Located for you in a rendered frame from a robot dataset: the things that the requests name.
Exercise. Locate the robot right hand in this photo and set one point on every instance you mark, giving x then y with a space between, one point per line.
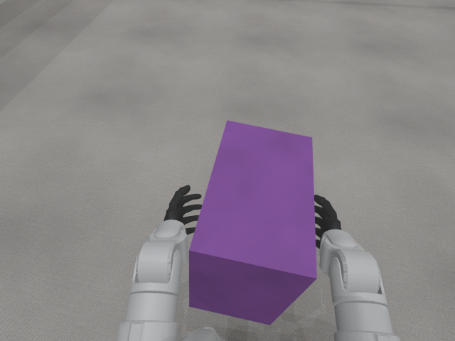
328 219

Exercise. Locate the robot right forearm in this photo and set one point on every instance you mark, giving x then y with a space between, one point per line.
357 290

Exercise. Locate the robot left hand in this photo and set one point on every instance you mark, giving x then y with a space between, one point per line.
176 211

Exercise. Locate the carton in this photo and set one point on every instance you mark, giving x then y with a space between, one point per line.
253 252

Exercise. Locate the robot left forearm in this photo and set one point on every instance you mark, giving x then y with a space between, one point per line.
155 286

